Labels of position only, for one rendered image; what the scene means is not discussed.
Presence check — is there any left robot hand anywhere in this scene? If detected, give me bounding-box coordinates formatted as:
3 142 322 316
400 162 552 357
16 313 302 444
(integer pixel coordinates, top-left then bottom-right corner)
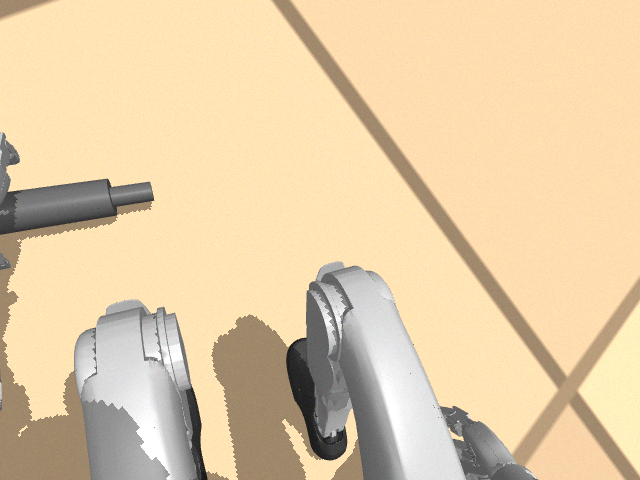
0 133 20 270

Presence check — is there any right robot hand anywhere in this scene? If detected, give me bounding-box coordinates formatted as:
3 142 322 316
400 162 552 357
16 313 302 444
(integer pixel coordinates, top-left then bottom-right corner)
440 406 518 480

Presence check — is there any right robot foot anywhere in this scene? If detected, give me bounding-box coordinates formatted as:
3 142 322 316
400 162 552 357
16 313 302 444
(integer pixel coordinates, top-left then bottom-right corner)
286 338 347 460

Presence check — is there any right robot arm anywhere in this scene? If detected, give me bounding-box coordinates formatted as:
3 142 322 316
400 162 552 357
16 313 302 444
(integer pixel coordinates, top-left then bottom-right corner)
491 464 538 480

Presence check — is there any bottle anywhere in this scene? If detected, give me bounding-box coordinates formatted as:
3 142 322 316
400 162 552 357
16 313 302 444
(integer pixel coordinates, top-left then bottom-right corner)
0 179 154 235

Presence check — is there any left robot foot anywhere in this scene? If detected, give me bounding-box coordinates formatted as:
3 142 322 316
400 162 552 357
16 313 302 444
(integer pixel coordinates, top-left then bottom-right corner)
186 385 208 480

